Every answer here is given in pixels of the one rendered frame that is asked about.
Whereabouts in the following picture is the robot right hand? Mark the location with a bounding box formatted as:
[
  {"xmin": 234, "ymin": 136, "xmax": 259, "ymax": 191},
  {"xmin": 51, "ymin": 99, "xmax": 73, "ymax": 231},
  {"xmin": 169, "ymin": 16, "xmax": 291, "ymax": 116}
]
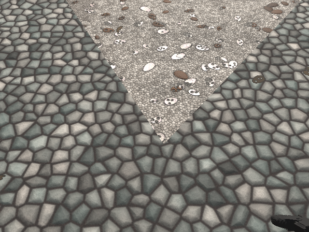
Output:
[{"xmin": 270, "ymin": 215, "xmax": 309, "ymax": 232}]

